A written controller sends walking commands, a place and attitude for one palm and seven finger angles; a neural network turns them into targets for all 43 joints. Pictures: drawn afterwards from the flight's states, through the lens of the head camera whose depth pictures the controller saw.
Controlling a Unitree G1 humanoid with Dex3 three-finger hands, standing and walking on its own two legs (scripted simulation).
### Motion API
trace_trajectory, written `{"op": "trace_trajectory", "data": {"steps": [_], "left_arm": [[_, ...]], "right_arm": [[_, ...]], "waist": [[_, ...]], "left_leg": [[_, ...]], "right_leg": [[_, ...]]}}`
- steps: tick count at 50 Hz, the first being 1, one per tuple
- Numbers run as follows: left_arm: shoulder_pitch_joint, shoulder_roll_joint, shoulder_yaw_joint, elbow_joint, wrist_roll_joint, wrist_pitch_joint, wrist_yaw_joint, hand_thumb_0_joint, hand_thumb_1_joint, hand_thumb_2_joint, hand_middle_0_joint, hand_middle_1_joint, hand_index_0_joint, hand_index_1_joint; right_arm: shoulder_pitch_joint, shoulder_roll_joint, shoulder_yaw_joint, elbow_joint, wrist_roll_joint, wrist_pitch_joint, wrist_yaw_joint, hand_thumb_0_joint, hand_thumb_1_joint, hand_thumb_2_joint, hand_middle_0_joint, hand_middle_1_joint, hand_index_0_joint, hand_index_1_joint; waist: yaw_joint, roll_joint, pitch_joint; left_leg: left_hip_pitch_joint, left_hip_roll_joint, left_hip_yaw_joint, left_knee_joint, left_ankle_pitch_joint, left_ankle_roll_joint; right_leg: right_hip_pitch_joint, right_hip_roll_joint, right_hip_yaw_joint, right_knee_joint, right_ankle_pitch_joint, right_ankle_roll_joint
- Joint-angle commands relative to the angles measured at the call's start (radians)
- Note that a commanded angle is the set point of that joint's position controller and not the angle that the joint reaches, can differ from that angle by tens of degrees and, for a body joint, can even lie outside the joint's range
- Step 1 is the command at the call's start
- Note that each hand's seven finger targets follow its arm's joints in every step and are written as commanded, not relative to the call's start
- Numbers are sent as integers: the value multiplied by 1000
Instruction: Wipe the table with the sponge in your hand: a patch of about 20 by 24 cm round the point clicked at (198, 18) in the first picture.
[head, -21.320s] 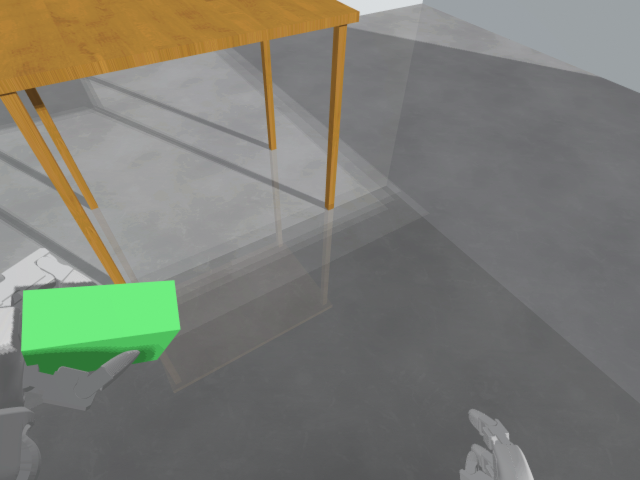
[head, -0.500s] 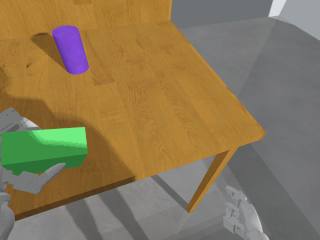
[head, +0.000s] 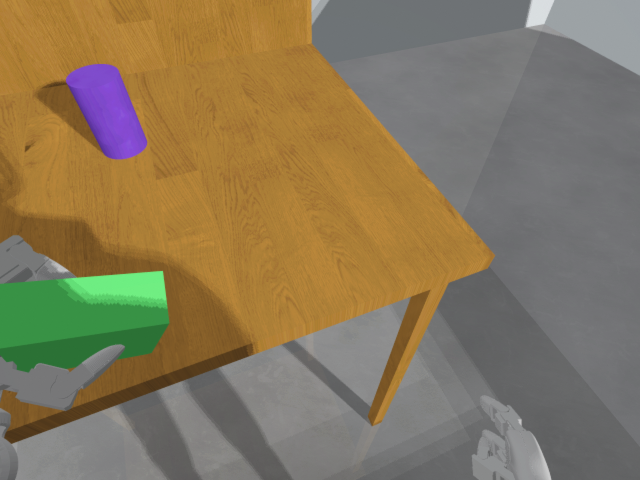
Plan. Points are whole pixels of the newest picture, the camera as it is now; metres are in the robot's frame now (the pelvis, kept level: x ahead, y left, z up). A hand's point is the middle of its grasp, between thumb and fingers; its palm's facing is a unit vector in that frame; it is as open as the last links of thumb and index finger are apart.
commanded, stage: come to a stop and stand still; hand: left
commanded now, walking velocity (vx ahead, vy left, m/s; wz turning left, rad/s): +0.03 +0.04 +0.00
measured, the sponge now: (112, 322) +0.23 +0.21 +0.15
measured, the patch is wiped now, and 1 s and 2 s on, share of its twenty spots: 0.05 0.05 0.05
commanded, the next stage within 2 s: look again from close up in 1.04 s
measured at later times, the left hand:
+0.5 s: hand (18, 308) +0.23 +0.29 +0.17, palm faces +0.40 -0.87 -0.30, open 9.2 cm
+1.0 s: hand out of the picture +0.25 +0.34 +0.17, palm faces +0.40 -0.86 -0.31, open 9.2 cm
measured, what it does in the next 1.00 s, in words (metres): shifts its weight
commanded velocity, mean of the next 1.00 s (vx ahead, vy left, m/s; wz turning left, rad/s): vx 0.00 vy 0.00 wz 0.00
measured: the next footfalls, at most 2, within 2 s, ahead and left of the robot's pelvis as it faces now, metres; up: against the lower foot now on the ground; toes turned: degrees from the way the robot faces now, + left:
none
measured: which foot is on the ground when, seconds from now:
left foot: down 0.00-1.00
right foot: down 0.00-1.00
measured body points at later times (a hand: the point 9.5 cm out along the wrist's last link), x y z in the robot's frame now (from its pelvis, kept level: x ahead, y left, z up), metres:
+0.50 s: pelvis +0.01 +0.04 +0.00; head +0.02 +0.06 +0.45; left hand +0.20 +0.33 +0.19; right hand +0.16 -0.19 -0.08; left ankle -0.01 +0.14 -0.73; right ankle +0.06 -0.04 -0.73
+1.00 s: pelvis +0.03 +0.09 +0.00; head +0.05 +0.12 +0.45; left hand +0.22 +0.38 +0.19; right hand +0.21 -0.13 -0.06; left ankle -0.01 +0.14 -0.73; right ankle +0.06 -0.04 -0.73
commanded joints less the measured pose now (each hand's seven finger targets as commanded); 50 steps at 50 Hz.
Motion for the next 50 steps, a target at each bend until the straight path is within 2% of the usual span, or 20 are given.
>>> {"op": "trace_trajectory", "data": {"steps": [1, 4, 5, 6, 7, 9, 10, 11, 15, 16, 18, 19, 20, 24, 25, 27, 31, 39, 41, 50], "left_arm": [[-21, 162, 93, -170, 6, -47, 18, 0, 100, 1300, -1200, -1600, -1200, -1600], [-1, 165, 96, -163, 13, -41, 32, 0, 100, 1300, -1200, -1600, -1200, -1600], [-1013, 944, 641, -309, 160, -139, 2, 0, 100, 1300, -1200, -1600, -1200, -1600], [-542, 402, 303, 197, 78, -126, -56, 0, 100, 1300, -1200, -1600, -1200, -1600], [-263, 267, 203, 278, 49, -120, -71, 0, 100, 1300, -1200, -1600, -1200, -1600], [-114, 85, 23, 146, 15, -152, -79, 0, 100, 1300, -1200, -1600, -1200, -1600], [-136, 127, 38, 37, 26, -161, -62, 0, 100, 1300, -1200, -1600, -1200, -1600], [-133, 128, 32, 1, 32, -165, -49, 0, 100, 1300, -1200, -1600, -1200, -1600], [-125, 203, 102, -38, 46, -163, -13, 0, 100, 1300, -1200, -1600, -1200, -1600], [-158, 212, 116, -53, 46, -163, -8, 0, 100, 1300, -1200, -1600, -1200, -1600], [-186, 186, 109, -42, 50, -169, -2, 0, 100, 1300, -1200, -1600, -1200, -1600], [-192, 206, 127, -62, 53, -173, 5, 0, 100, 1300, -1200, -1600, -1200, -1600], [-199, 169, 93, -56, 54, -177, 4, 0, 100, 1300, -1200, -1600, -1200, -1600], [-232, 169, 91, -90, 67, -186, 0, 0, 100, 1300, -1200, -1600, -1200, -1600], [-235, 154, 79, -67, 70, -184, 1, 0, 100, 1300, -1200, -1600, -1200, -1600], [-211, 144, 76, -54, 70, -177, -5, 0, 100, 1300, -1200, -1600, -1200, -1600], [-170, 135, 71, -72, 65, -172, -14, 0, 100, 1300, -1200, -1600, -1200, -1600], [-166, 162, 114, -126, 66, -172, -10, 0, 100, 1300, -1200, -1600, -1200, -1600], [-158, 139, 88, -113, 67, -168, -12, 0, 100, 1300, -1200, -1600, -1200, -1600], [-158, 122, 68, -136, 68, -161, -8, 0, 100, 1300, -1200, -1600, -1200, -1600]], "right_arm": [[-102, -105, -37, -165, 7, -52, -12, 0, -900, -900, 200, 300, 200, 300], [-113, -100, -28, -153, 12, -49, -12, 0, -900, -900, 200, 300, 200, 300], [168, -98, -80, -19, -21, -115, -31, 0, -900, -900, 200, 300, 200, 300], [35, -46, -54, -69, -14, -112, -33, 0, -900, -900, 200, 300, 200, 300], [9, -101, -67, -156, 7, -127, -24, 0, -900, -900, 200, 300, 200, 300], [-26, -89, -44, -151, 29, -120, 7, 0, -900, -900, 200, 300, 200, 300], [-21, -111, -41, -174, 22, -118, 19, 0, -900, -900, 200, 300, 200, 300], [-37, -99, -32, -181, 28, -122, 30, 0, -900, -900, 200, 300, 200, 300], [-32, -85, -25, -175, 18, -135, 23, 0, -900, -900, 200, 300, 200, 300], [-35, -86, -25, -173, 14, -137, 18, 0, -900, -900, 200, 300, 200, 300], [-31, -86, -24, -149, 3, -144, 11, 0, -900, -900, 200, 300, 200, 300], [-60, -89, -18, -131, 2, -142, 8, 0, -900, -900, 200, 300, 200, 300], [-52, -90, -17, -131, -6, -140, 1, 0, -900, -900, 200, 300, 200, 300], [-82, -94, -12, -134, 0, -149, 7, 0, -900, -900, 200, 300, 200, 300], [-69, -94, -13, -138, -1, -145, 6, 0, -900, -900, 200, 300, 200, 300], [-55, -97, -23, -150, 3, -145, 14, 0, -900, -900, 200, 300, 200, 300], [-53, -103, -27, -155, 0, -137, 24, 0, -900, -900, 200, 300, 200, 300], [-73, -100, -31, -166, 3, -114, 28, 0, -900, -900, 200, 300, 200, 300], [-51, -95, -34, -165, -1, -100, 27, 0, -900, -900, 200, 300, 200, 300], [-59, -93, -36, -172, 2, -83, 24, 0, -900, -900, 200, 300, 200, 300]], "waist": [[0, 0, -121], [-2, -2, -143], [-9, -237, -18], [11, -166, -221], [68, -19, -129], [43, 199, -191], [48, 226, -164], [56, 177, -119], [43, -236, -103], [39, -270, -98], [25, -195, -96], [26, -90, -111], [17, -17, -118], [28, 180, -93], [28, 157, -90], [30, 68, -94], [21, 18, -101], [17, 82, -152], [13, 81, -123], [11, 84, -121]], "left_leg": [[-23, 18, 0, -37, 4, 75], [16, 2, -5, -16, 26, 73], [11, -67, 164, -16, 68, 22], [-11, -73, 106, -73, 77, 67], [-20, -54, 95, -69, 55, 53], [-12, 10, 62, -163, 2, 82], [-112, 43, 30, -179, -40, 94], [-183, 48, 18, -180, -82, 99], [-77, -55, 34, 18, -93, 77], [-61, -66, 29, 64, -67, 75], [-13, -63, 2, 46, -21, 72], [58, -59, 5, -15, -6, 74], [54, -54, -6, -69, -10, 77], [-55, 31, -80, -244, 38, 86], [-128, 57, -114, -261, 57, 93], [-136, 46, -93, -224, 154, 78], [-90, 25, -82, -193, 257, 52], [4, 16, -59, -168, 416, 4], [-15, 28, -80, -160, 475, -6], [-14, 22, -86, -161, 480, -26]], "right_leg": [[91, -199, 226, -207, -200, 110], [93, -228, 258, -248, -229, 107], [15, -98, 170, -320, -21, 318], [202, -147, 119, -195, 47, 243], [187, -156, 255, -197, 70, 225], [249, -158, 193, -52, 1, 186], [279, -151, 181, 21, -56, 177], [290, -146, 180, 26, -105, 167], [120, -208, 289, -243, -365, 127], [89, -241, 337, -298, -416, 120], [46, -272, 355, -309, -419, 77], [7, -244, 326, -280, -390, 69], [38, -228, 285, -242, -373, 68], [188, -110, 171, -30, -100, 89], [257, -116, 137, 17, -46, 93], [302, -121, 130, 16, 65, 93], [300, -122, 118, 2, 150, 89], [285, -107, 102, 32, 213, 85], [292, -109, 85, 26, 216, 83], [296, -107, 74, 26, 186, 79]]}}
